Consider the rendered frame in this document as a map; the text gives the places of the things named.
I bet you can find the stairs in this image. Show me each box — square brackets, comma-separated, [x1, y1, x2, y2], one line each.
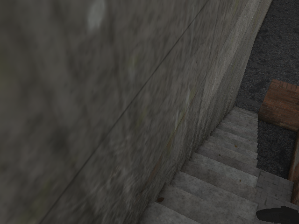
[128, 106, 258, 224]

